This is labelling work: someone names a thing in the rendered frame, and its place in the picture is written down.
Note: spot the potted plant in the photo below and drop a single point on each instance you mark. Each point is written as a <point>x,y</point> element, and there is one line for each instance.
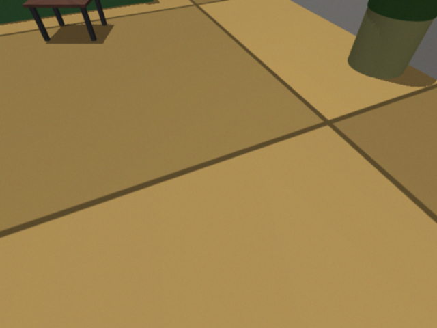
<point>389,35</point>

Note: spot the sofa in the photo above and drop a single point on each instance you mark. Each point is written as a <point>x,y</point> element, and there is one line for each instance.
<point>13,10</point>

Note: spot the coffee table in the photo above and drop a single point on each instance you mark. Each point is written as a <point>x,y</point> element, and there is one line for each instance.
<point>55,4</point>

